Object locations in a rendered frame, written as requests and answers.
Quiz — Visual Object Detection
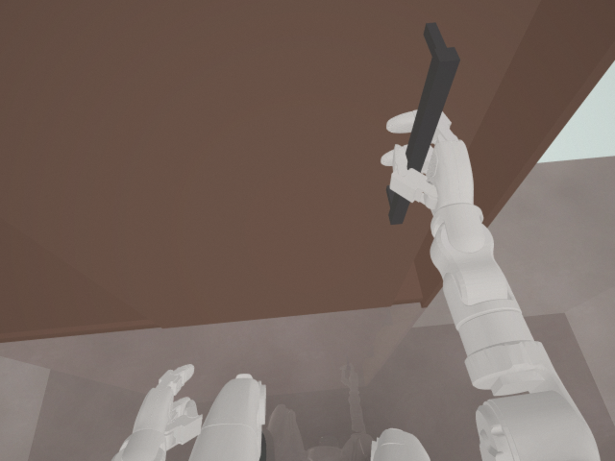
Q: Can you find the robot right thigh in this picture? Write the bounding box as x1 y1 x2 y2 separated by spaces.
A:
371 429 431 461

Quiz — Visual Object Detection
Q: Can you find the robot left forearm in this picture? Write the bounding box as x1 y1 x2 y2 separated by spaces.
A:
111 429 166 461

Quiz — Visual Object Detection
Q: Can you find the right robot hand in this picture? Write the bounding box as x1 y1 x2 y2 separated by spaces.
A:
381 110 474 215

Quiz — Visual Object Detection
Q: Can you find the robot right forearm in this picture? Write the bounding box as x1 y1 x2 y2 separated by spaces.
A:
430 203 601 461

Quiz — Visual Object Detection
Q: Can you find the robot left thigh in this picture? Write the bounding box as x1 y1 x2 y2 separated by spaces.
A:
188 378 266 461

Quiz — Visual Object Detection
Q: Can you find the handle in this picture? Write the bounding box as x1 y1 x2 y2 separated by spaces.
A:
386 22 460 225

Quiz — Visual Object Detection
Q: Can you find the wardrobe door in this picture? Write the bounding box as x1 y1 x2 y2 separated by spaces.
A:
0 0 541 328
0 217 149 333

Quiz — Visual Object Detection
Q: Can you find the left robot hand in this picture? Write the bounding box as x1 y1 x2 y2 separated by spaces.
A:
133 364 203 450

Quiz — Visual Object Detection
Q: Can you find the robot thigh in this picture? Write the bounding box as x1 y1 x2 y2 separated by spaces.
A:
371 429 431 461
188 378 266 461

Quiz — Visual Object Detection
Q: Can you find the robot right upper arm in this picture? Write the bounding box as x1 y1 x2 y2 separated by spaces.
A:
476 391 597 461

